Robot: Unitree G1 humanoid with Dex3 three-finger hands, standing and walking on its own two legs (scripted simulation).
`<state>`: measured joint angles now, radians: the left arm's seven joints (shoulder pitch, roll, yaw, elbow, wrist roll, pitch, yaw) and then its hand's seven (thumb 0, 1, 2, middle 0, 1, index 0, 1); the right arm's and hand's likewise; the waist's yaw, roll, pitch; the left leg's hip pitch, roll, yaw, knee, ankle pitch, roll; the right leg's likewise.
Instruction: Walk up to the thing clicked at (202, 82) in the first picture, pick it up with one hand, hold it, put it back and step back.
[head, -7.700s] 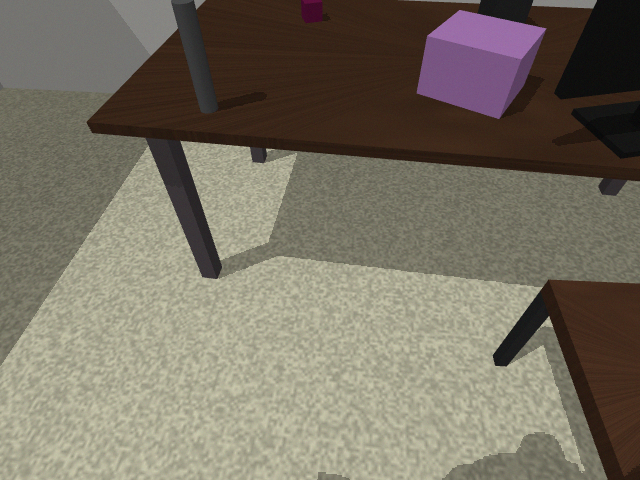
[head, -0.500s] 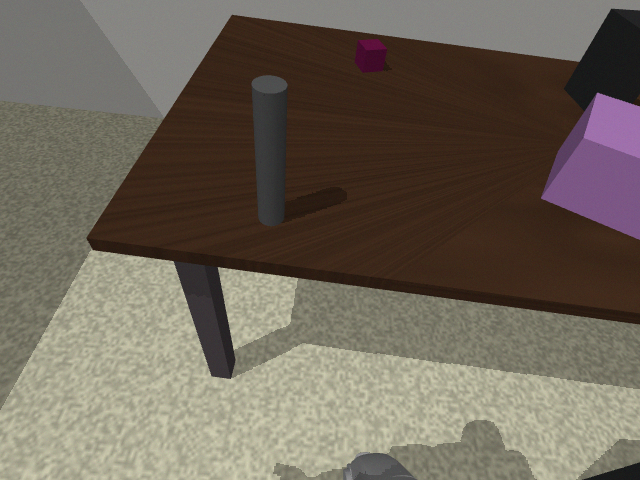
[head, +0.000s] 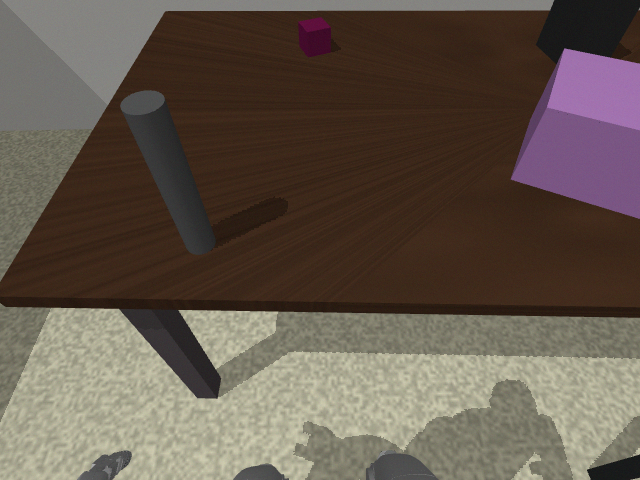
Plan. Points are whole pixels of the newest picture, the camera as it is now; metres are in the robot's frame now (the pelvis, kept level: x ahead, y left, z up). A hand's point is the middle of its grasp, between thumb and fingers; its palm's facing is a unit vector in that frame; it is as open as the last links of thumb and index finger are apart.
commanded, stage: walk up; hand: left
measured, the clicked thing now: (177, 185) +0.45 +0.20 +0.11
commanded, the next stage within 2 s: stand in 1.26 s
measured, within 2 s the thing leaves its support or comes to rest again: neither
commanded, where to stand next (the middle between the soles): +0.05 +0.00 m, yaw +0 degrees
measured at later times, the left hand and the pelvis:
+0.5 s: hand out of the picture +0.10 +0.27 -0.13, palm faces -0.03 -0.92 -0.39, open 7.3 cm; pelvis +0.01 +0.00 +0.01, yaw -1 degrees
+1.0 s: hand out of the picture +0.12 +0.26 -0.12, palm faces -0.04 -0.94 -0.34, open 7.3 cm; pelvis +0.01 +0.01 +0.04, yaw -2 degrees
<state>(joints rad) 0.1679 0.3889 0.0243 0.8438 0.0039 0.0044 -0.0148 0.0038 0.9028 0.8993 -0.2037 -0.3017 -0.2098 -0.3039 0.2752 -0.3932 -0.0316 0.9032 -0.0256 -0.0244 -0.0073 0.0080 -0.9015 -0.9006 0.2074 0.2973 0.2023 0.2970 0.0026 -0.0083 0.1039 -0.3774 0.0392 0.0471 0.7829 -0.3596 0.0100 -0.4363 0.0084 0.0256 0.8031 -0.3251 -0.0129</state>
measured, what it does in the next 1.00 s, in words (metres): stands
